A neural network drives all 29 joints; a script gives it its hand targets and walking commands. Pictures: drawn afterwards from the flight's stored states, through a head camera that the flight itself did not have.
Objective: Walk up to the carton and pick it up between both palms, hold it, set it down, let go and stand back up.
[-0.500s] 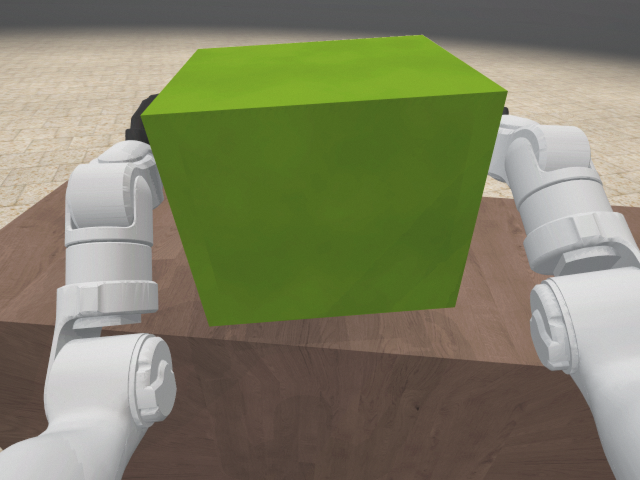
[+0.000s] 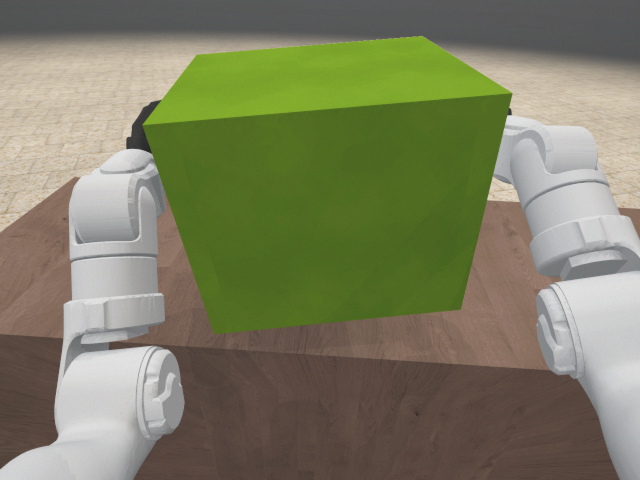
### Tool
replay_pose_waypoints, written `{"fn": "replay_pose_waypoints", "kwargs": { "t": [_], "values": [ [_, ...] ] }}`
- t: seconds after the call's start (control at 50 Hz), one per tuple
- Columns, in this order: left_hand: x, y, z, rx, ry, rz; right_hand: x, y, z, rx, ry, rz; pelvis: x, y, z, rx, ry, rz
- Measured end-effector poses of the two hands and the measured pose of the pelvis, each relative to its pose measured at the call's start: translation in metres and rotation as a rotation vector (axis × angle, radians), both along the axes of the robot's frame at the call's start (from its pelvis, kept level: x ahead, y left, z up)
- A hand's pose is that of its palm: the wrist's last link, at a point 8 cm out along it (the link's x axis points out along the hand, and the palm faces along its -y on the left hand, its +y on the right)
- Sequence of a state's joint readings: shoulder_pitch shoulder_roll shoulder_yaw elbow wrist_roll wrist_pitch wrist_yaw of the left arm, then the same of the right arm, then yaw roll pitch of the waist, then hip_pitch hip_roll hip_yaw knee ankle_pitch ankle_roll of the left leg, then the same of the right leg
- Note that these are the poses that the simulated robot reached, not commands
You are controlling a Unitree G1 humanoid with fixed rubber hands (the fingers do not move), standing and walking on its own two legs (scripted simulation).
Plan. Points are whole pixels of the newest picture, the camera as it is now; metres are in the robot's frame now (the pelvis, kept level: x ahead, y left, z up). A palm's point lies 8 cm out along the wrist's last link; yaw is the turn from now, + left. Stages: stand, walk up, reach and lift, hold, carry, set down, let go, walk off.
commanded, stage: hold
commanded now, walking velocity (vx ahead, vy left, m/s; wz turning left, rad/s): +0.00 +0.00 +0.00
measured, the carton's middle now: (323, 177) +0.39 -0.02 +0.27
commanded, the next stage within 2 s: set down in 0.72 s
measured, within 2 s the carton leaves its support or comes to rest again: neither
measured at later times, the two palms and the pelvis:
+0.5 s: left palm (145, 160) +0.36 +0.17 +0.31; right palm (492, 136) +0.36 -0.21 +0.33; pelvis +0.00 +0.00 +0.00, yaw +0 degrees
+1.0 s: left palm (135, 143) +0.37 +0.18 +0.32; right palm (480, 129) +0.37 -0.20 +0.34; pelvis -0.01 +0.00 +0.00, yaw +1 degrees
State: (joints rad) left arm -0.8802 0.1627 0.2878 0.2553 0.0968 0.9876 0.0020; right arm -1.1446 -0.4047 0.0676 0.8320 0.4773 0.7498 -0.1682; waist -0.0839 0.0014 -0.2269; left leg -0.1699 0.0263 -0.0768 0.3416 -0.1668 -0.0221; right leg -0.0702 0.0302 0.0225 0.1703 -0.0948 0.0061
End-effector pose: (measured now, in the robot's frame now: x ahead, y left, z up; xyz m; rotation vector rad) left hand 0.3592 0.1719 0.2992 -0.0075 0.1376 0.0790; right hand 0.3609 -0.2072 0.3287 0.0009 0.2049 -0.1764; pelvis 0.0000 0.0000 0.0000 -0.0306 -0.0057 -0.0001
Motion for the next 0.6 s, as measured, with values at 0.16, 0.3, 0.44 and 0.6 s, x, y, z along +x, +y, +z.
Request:
{"fn": "replay_pose_waypoints", "kwargs": {
  "t": [0.16,0.3,0.44,0.6],
  "values": [
    [-0.0011,0.0006,0.0034,-0.004,-0.003,0.002,-0.0010,0.0003,0.0010,0.004,-0.002,0.002,-0.0013,-0.0009,-0.0002,-0.001,0.002,0.004],
    [-0.0007,-0.0001,0.0070,-0.004,-0.004,-0.002,-0.0020,-0.0004,0.0039,0.009,-0.001,-0.002,-0.0028,-0.0010,-0.0002,0.000,0.007,0.005],
    [-0.0003,-0.0003,0.0079,-0.002,-0.002,-0.005,-0.0022,-0.0007,0.0052,0.011,0.001,-0.005,-0.0035,-0.0012,-0.0003,0.001,0.011,0.005],
    [-0.0001,0.0003,0.0066,0.000,-0.001,-0.004,-0.0017,0.0000,0.0046,0.009,0.003,-0.004,-0.0035,-0.0014,-0.0003,0.000,0.013,0.006]
  ]
}}
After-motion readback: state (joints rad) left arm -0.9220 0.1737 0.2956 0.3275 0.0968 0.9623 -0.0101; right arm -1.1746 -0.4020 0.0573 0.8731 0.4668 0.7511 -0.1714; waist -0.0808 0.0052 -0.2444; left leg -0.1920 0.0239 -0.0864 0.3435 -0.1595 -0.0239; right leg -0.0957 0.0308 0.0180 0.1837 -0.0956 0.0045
